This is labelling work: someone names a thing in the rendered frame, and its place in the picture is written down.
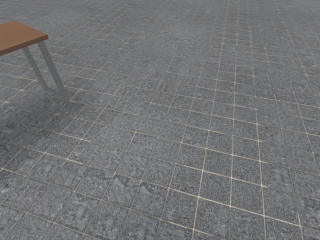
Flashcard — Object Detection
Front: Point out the table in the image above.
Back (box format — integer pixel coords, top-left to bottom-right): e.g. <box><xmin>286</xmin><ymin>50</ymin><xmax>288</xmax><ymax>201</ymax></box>
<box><xmin>0</xmin><ymin>20</ymin><xmax>71</xmax><ymax>106</ymax></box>

